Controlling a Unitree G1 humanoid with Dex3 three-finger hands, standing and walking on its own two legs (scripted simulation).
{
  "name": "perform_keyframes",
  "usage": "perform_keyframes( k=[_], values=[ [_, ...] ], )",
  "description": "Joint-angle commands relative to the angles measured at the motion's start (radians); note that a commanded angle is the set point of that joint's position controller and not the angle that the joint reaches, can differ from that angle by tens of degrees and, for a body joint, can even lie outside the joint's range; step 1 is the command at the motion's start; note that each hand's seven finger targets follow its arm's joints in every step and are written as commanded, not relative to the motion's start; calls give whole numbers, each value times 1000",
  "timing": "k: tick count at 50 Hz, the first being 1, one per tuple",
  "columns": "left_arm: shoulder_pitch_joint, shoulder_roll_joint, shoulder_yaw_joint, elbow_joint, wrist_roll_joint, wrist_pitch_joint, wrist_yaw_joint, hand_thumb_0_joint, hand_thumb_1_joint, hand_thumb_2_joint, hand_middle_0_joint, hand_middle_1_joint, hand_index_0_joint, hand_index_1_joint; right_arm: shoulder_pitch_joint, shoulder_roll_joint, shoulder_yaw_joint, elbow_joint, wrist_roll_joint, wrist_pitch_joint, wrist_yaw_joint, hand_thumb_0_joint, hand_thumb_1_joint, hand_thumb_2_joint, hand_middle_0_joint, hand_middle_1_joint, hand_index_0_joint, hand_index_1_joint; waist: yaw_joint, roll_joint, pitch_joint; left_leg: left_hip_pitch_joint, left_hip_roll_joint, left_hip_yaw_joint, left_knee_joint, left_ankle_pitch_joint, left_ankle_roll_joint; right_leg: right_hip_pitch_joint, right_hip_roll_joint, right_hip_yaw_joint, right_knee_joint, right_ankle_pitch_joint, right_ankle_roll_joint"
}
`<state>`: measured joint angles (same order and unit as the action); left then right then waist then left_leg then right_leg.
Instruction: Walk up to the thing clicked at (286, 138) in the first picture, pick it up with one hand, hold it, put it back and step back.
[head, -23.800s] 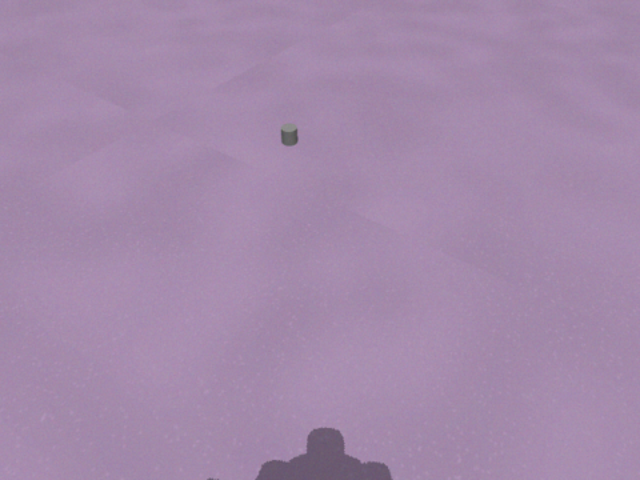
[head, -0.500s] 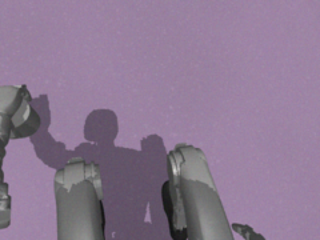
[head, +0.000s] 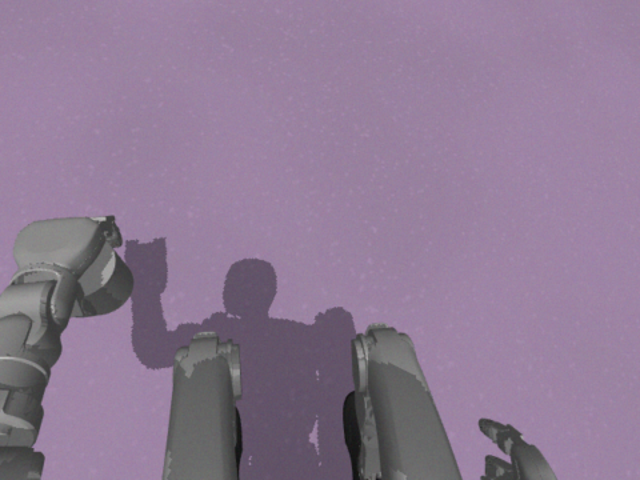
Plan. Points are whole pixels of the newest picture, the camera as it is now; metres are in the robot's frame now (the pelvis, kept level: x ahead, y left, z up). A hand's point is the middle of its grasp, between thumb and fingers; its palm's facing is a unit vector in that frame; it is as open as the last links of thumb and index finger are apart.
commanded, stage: lift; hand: left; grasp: from above
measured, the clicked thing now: (90, 276) +0.40 +0.30 -0.16
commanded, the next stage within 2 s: hold in 1.02 s
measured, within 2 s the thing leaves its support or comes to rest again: neither
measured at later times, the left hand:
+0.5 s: hand (5, 251) +0.35 +0.26 +0.09, palm faces -0.46 -0.12 -0.88, open 11.0 cm
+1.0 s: hand out of the picture +0.37 +0.24 +0.18, palm faces -0.46 -0.12 -0.88, open 11.0 cm
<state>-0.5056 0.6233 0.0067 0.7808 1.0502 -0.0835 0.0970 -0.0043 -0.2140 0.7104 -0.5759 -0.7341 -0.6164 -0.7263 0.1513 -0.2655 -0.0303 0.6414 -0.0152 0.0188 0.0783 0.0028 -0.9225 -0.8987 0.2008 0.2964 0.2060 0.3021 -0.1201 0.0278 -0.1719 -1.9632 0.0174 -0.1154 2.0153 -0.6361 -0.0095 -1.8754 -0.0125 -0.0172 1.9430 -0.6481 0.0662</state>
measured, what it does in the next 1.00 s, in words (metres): rises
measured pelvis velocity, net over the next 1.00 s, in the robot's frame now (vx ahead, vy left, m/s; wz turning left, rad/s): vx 0.07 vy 0.00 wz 0.06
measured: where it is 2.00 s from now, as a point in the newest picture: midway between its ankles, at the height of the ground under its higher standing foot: (296, 473)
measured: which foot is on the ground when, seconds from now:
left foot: down 0.00-1.00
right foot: down 0.00-1.00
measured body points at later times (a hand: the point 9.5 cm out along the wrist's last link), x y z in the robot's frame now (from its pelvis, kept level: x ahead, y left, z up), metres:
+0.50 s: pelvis +0.03 +0.00 +0.17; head +0.14 +0.01 +0.61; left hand +0.37 +0.26 +0.14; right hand +0.15 -0.26 +0.05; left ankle +0.09 +0.12 -0.42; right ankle +0.10 -0.15 -0.42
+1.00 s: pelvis +0.07 +0.00 +0.27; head +0.13 +0.00 +0.72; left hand +0.39 +0.25 +0.23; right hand +0.16 -0.27 +0.15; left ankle +0.09 +0.12 -0.42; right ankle +0.10 -0.15 -0.42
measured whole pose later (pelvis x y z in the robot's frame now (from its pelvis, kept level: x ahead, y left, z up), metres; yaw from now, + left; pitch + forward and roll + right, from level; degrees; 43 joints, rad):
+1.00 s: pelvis +0.07 +0.00 +0.27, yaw +3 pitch +12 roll -1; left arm -0.30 0.39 -0.15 0.83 1.00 0.04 0.14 0.00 -0.20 0.72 -0.54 -0.76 -0.59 -0.74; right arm 0.26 -0.25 -0.04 0.75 0.02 0.00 -0.03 0.01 -0.91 -0.89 0.20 0.30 0.21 0.30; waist -0.07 0.03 -0.09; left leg -0.71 0.05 -0.01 0.91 -0.40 -0.02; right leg -0.68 -0.02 0.01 0.87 -0.39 0.04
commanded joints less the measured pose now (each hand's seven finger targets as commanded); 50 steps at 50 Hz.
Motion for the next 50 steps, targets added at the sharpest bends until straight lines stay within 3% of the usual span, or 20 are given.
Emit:
perform_keyframes(
  k=[1,4,5,7,8,12,14,23,27,30,32,34,38,40,44,46,48,50],
  values=[
    [-315,275,97,-324,-41,23,54,0,644,1105,-1013,-937,-1012,-940,121,-203,-76,-66,7,-19,-36,0,-908,-903,200,300,200,300,15,259,-640,701,0,33,-405,88,17,313,32,-69,-282,147,-90],
    [-271,257,82,-356,-50,46,46,0,668,1074,-1026,-914,-1027,-914,110,-195,-71,-69,15,-17,-52,0,-905,-901,200,300,200,300,16,234,-630,763,1,42,-456,110,18,382,31,-59,-348,158,-87],
    [-254,223,67,-360,-53,52,43,0,655,1095,-1027,-915,-1023,-920,111,-188,-68,-64,14,-19,-56,0,-907,-902,200,300,200,300,17,238,-615,773,-1,44,-473,123,17,398,30,-56,-364,166,-86],
    [-223,255,88,-399,-57,66,44,0,650,1079,-1007,-930,-1009,-928,98,-185,-68,-70,23,-16,-67,0,-905,-900,200,300,200,300,38,214,-635,826,-1,53,-515,123,19,473,32,-50,-419,164,-85],
    [-178,219,70,-370,-59,76,40,0,656,1057,-1015,-908,-1017,-907,99,-177,-62,-70,24,-14,-71,0,-904,-900,200,300,200,300,31,191,-589,822,-2,56,-540,112,20,491,33,-49,-447,156,-83],
    [-163,208,55,-437,-72,88,28,0,641,1053,-994,-928,-998,-924,84,-161,-57,-65,34,-14,-94,0,-907,-901,200,300,200,300,34,164,-571,898,-5,79,-608,143,23,627,37,-30,-551,181,-82],
    [-101,177,49,-402,-71,97,23,0,644,1056,-1000,-915,-1002,-914,85,-155,-52,-58,36,-14,-102,0,-903,-900,200,300,200,300,36,139,-509,937,-4,75,-664,146,22,665,34,-26,-600,180,-80],
    [-95,94,-2,-327,-71,84,20,0,621,1069,-969,-939,-973,-936,89,-139,-47,-36,46,-41,-130,0,-901,-900,200,300,200,300,47,96,-363,1107,2,76,-881,160,15,869,40,-9,-812,195,-80],
    [-90,77,-7,-290,-57,71,41,0,569,1041,-925,-934,-930,-929,105,-134,-49,-18,47,-56,-135,0,-902,-900,200,300,200,300,51,80,-336,1176,-6,87,-946,210,13,967,42,-1,-899,234,-80],
    [-115,42,-37,-270,-45,73,66,0,598,1087,-953,-952,-954,-951,117,-130,-47,-10,44,-64,-135,0,-901,-901,200,300,200,300,50,91,-330,1244,-9,95,-999,258,9,1018,45,-4,-950,279,-80],
    [-107,55,-22,-245,-38,81,85,0,589,1100,-949,-953,-948,-955,136,-135,-49,10,40,-64,-135,0,-900,-901,200,300,200,300,49,71,-329,1283,-11,101,-1021,312,10,1077,44,0,-989,328,-76],
    [-159,48,-42,-256,-34,88,98,0,599,1119,-955,-970,-956,-971,134,-134,-50,11,39,-65,-135,0,-900,-900,200,300,200,300,43,80,-326,1329,-14,105,-1051,344,9,1113,41,3,-1025,364,-73],
    [-127,44,-36,-204,-35,108,112,0,577,1150,-949,-963,-941,-972,144,-137,-51,26,37,-60,-132,0,-897,-900,200,300,200,300,56,76,-297,1402,-13,100,-1119,400,4,1179,41,2,-1082,407,-71],
    [-142,19,-65,-200,-34,113,109,0,552,1141,-944,-942,-932,-955,141,-134,-51,25,36,-56,-129,0,-900,-901,200,300,200,300,51,76,-295,1449,-14,106,-1143,437,3,1209,37,1,-1108,446,-69],
    [-110,5,-64,-169,-44,121,104,0,527,1150,-928,-937,-913,-954,139,-134,-54,17,37,-51,-125,0,-898,-899,200,300,200,300,67,71,-254,1497,-15,102,-1207,461,-1,1264,36,2,-1166,455,-70],
    [-104,-23,-84,-154,-46,123,95,0,524,1137,-913,-959,-905,-968,139,-130,-54,16,37,-48,-123,0,-898,-899,200,300,200,300,59,51,-252,1518,-16,107,-1224,487,1,1298,35,6,-1191,486,-67],
    [-121,-12,-79,-155,-45,121,91,0,513,1154,-907,-962,-897,-974,137,-131,-57,14,38,-48,-123,0,-898,-899,200,300,200,300,56,51,-243,1535,-19,112,-1242,507,1,1327,34,12,-1213,505,-65],
    [-110,-19,-83,-163,-44,116,88,0,513,1162,-929,-936,-910,-956,133,-128,-57,10,36,-47,-122,0,-899,-899,200,300,200,300,66,55,-228,1556,-19,115,-1267,515,-1,1345,33,10,-1235,506,-66]
  ],
)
